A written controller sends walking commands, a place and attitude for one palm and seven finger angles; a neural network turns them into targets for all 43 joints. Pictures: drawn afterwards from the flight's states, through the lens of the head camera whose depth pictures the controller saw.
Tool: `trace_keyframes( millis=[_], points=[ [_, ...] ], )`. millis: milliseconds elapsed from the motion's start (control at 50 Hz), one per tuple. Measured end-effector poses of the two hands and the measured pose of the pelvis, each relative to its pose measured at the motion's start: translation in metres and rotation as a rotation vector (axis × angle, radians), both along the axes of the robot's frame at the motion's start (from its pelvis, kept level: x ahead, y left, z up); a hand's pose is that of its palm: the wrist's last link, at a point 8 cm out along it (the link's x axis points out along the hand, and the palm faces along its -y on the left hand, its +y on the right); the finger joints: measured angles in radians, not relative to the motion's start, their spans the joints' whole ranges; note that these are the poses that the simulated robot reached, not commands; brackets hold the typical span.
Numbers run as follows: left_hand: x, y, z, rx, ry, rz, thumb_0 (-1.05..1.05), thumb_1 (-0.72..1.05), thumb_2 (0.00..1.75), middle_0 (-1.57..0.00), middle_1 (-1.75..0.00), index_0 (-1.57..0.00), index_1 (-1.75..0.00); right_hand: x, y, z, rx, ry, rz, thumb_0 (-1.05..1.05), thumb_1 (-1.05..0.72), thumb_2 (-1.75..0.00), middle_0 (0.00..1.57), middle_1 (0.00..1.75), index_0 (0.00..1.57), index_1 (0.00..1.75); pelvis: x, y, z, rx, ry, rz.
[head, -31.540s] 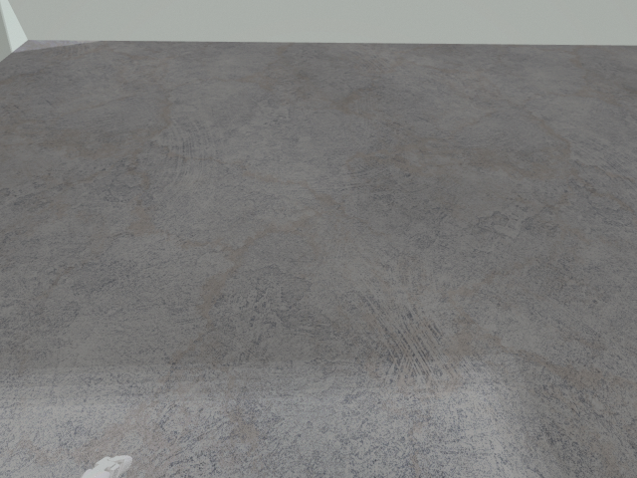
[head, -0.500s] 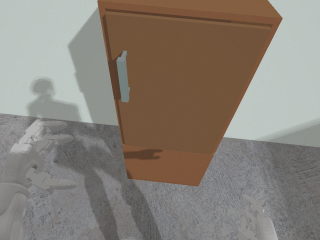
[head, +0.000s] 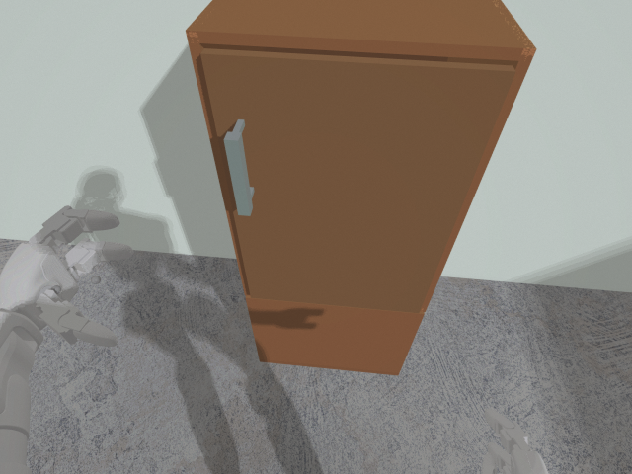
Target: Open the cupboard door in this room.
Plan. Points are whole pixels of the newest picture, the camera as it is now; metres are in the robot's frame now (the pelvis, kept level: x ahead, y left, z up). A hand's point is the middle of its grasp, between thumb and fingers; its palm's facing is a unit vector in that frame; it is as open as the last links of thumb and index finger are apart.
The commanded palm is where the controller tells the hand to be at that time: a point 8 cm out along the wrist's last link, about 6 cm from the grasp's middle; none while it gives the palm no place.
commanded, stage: raise the hand with hooked fingers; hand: left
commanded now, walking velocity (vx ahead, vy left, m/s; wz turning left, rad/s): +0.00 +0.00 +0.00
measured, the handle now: (242, 169) +0.54 +0.16 +0.09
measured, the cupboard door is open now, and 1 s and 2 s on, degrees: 0 0 0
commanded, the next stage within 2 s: move the hooked fingers beside the handle in 0.40 s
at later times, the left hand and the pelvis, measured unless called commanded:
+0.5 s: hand (122, 288) +0.29 +0.25 +0.11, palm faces -0.01 -1.00 -0.02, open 13.9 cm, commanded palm +0.27 +0.29 +0.12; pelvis +0.00 -0.02 +0.00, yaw +0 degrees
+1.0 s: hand (156, 247) +0.36 +0.23 +0.11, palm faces -0.03 -1.00 -0.01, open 13.9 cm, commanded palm +0.33 +0.29 +0.11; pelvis +0.00 -0.01 +0.00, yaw -1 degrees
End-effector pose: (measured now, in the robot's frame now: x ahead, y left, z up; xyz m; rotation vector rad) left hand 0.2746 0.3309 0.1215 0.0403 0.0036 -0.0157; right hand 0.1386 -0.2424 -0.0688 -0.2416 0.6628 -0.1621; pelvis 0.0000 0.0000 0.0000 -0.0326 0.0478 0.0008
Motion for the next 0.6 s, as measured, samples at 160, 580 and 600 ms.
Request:
trace_keyframes(
  millis=[160, 580, 600],
  points=[
    [-0.004, -0.02, -0.012, -0.016, 0.003, -0.002, -0.01, -0.5, 0.3, -0.3, -1.2, -0.3, -1.2, -0.007, -0.02, 0.001, -0.013, 0.014, -0.019, 0.02, -0.91, -0.89, 0.2, 0.3, 0.21, 0.3, 0.0, -0.01, 0.001, 0.01, 0.003, -0.01],
    [-0.004, -0.034, -0.01, -0.017, -0.002, 0.012, -0.01, -0.5, 0.3, -0.3, -1.2, -0.31, -1.2, 0.004, -0.029, -0.002, 0.007, -0.017, -0.016, 0.01, -0.91, -0.89, 0.2, 0.3, 0.21, 0.3, -0.002, -0.024, 0.0, 0.018, -0.006, -0.005],
    [-0.002, -0.035, -0.011, -0.018, -0.003, 0.012, -0.01, -0.5, 0.3, -0.3, -1.2, -0.31, -1.2, 0.003, -0.029, -0.003, 0.004, -0.012, -0.015, 0.01, -0.91, -0.89, 0.2, 0.3, 0.21, 0.3, -0.003, -0.024, 0.0, 0.018, -0.005, -0.003]
  ],
)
